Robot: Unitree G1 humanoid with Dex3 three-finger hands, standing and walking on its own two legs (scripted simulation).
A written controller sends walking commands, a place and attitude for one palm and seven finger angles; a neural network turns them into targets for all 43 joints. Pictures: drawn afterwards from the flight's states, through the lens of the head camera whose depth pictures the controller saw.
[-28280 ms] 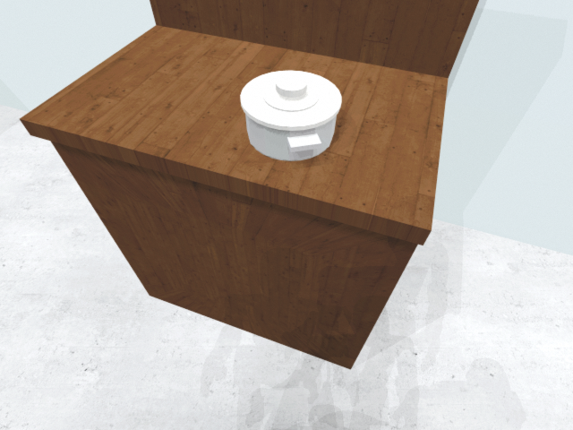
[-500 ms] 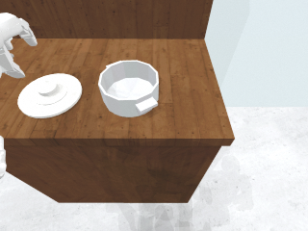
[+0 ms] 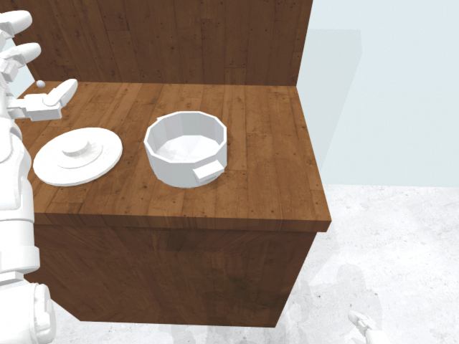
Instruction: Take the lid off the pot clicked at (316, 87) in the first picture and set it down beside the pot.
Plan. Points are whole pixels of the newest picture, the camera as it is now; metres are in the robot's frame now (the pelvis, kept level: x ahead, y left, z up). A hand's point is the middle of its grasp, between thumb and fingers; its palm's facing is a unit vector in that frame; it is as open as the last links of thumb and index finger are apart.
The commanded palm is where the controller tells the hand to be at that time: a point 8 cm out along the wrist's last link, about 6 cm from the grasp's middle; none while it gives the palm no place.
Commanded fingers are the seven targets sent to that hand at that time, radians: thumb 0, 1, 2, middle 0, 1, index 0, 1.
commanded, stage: draw the hand back to the body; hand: left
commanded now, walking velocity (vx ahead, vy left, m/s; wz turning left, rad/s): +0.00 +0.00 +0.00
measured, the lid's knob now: (75, 145) +0.48 +0.35 +0.09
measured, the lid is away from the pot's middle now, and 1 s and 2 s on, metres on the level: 0.24 0.24 0.24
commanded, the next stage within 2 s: step back with the hand held close in 1.40 s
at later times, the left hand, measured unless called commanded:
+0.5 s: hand (15, 129) +0.29 +0.27 +0.28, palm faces +0.55 -0.81 -0.20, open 8.3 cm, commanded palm +0.24 +0.29 +0.28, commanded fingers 0.00 0.87 0.90 -0.21 -0.31 -0.21 -0.31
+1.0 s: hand out of the picture +0.21 +0.26 +0.27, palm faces +0.54 -0.81 -0.23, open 7.4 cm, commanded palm +0.15 +0.28 +0.27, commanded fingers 0.00 0.90 0.90 -0.20 -0.30 -0.20 -0.30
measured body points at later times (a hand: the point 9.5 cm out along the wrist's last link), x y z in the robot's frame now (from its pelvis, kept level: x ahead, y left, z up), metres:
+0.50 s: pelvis +0.00 -0.03 +0.00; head -0.02 -0.05 +0.45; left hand +0.26 +0.31 +0.29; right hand +0.20 -0.25 -0.09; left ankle +0.00 +0.11 -0.74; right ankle -0.04 -0.11 -0.74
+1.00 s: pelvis -0.01 -0.01 +0.00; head -0.04 -0.02 +0.45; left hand +0.17 +0.30 +0.28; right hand +0.19 -0.22 -0.08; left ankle +0.00 +0.11 -0.74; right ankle -0.04 -0.11 -0.74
